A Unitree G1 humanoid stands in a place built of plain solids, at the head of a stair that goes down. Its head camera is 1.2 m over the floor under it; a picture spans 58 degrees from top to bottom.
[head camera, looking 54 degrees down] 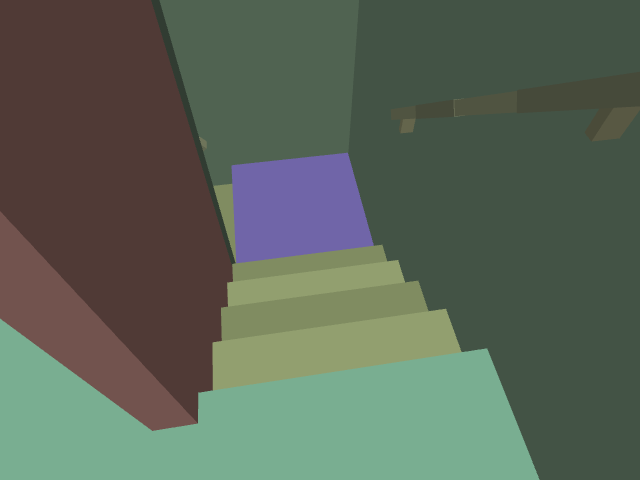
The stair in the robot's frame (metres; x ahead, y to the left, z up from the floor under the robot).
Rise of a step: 0.18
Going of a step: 0.23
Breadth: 0.82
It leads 9 degrees to the left of straight ahead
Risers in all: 5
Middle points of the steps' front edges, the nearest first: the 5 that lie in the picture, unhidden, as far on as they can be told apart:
0.42 -0.09 0.00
0.64 -0.04 -0.18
0.87 -0.01 -0.37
1.09 0.03 -0.55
1.31 0.06 -0.73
